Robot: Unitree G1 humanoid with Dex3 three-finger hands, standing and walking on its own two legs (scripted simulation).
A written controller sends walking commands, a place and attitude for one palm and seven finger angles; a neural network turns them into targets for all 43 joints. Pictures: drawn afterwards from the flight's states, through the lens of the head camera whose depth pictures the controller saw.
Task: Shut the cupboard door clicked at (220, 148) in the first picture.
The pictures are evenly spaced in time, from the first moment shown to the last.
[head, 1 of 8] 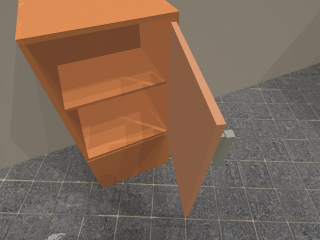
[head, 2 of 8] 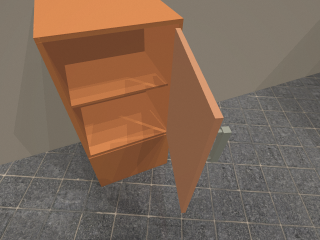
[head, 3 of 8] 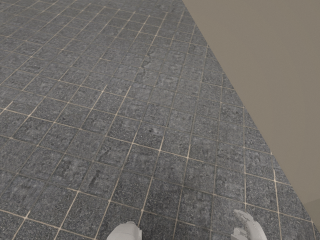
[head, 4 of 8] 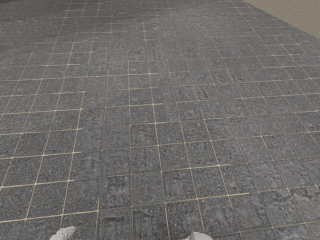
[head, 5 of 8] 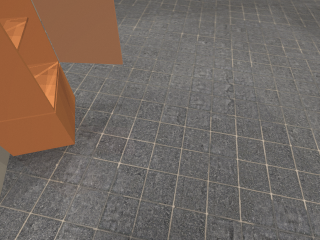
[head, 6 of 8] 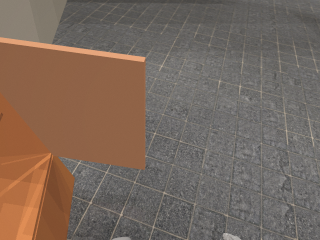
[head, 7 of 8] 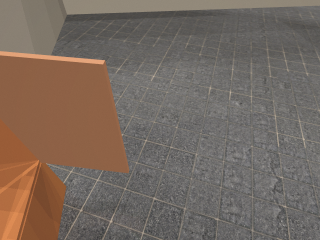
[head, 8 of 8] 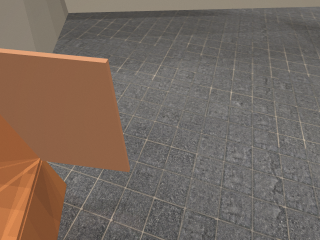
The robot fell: no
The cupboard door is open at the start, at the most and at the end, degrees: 74 74 74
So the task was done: no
